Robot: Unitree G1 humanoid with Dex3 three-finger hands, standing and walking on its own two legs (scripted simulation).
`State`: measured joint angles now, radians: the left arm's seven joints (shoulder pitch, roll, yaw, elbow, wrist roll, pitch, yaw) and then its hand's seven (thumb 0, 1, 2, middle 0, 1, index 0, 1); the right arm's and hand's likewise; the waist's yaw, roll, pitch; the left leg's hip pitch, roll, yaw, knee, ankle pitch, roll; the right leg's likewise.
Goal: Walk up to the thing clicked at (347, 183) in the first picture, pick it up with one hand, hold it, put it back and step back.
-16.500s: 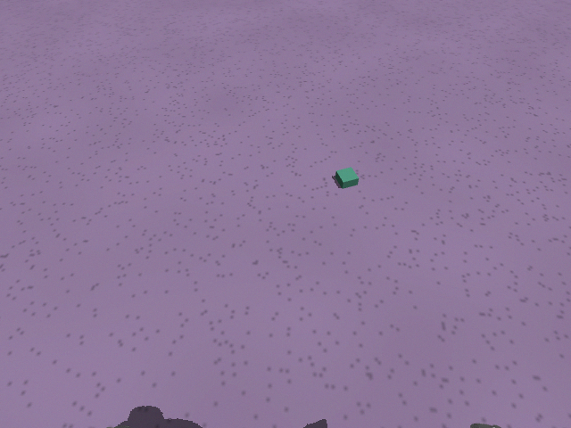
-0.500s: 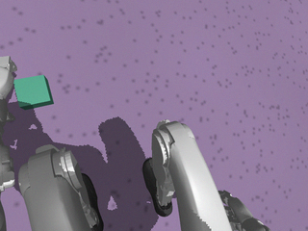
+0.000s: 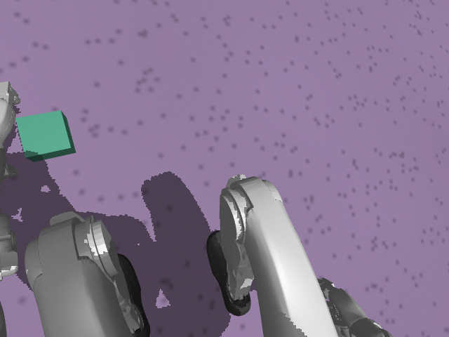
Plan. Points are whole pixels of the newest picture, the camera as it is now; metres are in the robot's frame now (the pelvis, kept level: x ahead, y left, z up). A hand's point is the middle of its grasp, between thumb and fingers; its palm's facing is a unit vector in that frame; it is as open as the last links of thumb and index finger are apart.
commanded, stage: rise first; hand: left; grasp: from above
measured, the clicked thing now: (47, 136) +0.49 +0.28 -0.29
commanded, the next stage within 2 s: approach in 0.08 s
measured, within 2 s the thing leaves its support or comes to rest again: neither
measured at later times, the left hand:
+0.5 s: hand (21, 129) +0.47 +0.28 -0.18, palm faces -0.43 -0.06 -0.90, open 13.9 cm
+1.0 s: hand (20, 128) +0.48 +0.29 -0.18, palm faces -0.44 -0.06 -0.90, open 13.7 cm
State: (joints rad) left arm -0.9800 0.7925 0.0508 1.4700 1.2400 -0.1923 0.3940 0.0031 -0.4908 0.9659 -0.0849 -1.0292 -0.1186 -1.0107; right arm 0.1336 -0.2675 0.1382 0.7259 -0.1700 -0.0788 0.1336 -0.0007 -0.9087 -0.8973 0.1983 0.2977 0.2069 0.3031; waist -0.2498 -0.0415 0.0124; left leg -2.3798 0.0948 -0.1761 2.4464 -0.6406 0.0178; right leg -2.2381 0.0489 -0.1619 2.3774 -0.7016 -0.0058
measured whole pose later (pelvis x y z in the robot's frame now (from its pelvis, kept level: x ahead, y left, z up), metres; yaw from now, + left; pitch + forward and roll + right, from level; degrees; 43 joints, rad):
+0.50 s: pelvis +0.00 +0.00 +0.00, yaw +0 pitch +32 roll -9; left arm -1.06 0.77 0.00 1.54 1.26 -0.17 0.44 0.00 -0.50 0.98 -0.08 -1.02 -0.11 -1.00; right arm 0.14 -0.27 0.16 0.72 -0.19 -0.11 0.14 0.00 -0.90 -0.89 0.20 0.30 0.21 0.30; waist -0.29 -0.05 0.01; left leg -2.39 0.09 -0.18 2.45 -0.63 0.01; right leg -2.25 0.05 -0.16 2.38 -0.69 -0.01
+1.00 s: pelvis +0.00 +0.00 +0.00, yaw +0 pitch +32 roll -9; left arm -1.03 0.76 0.01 1.47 1.22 -0.15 0.39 0.00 -0.48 0.98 -0.09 -1.05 -0.13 -1.03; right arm 0.17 -0.27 0.16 0.71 -0.17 -0.10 0.15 0.00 -0.91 -0.89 0.20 0.30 0.21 0.30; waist -0.28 -0.04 0.02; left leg -2.39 0.09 -0.18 2.45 -0.64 0.01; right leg -2.25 0.05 -0.16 2.38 -0.70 -0.01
